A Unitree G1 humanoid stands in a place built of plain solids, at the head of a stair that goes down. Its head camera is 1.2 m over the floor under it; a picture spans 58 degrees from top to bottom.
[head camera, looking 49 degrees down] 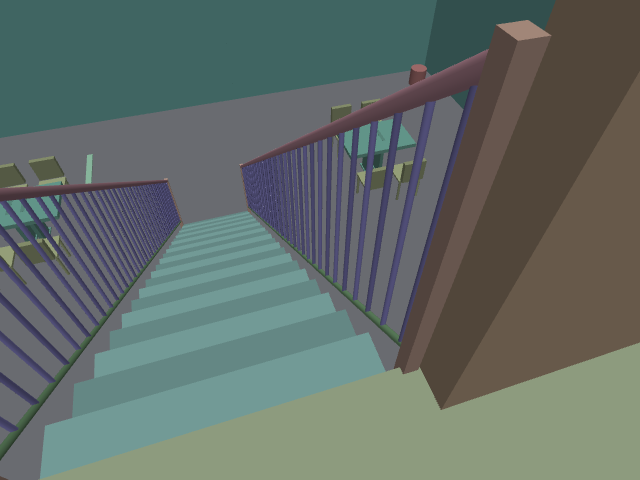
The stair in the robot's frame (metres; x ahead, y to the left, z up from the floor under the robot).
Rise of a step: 0.18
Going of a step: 0.22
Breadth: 1.06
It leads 18 degrees to the left of straight ahead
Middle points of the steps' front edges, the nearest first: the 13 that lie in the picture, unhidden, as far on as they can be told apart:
0.39 0.27 0.00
0.60 0.33 -0.16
0.80 0.40 -0.34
1.01 0.46 -0.52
1.22 0.53 -0.70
1.42 0.59 -0.88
1.63 0.66 -1.05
1.83 0.72 -1.23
2.04 0.79 -1.41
2.25 0.85 -1.59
2.45 0.92 -1.77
2.66 0.98 -1.94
2.86 1.05 -2.12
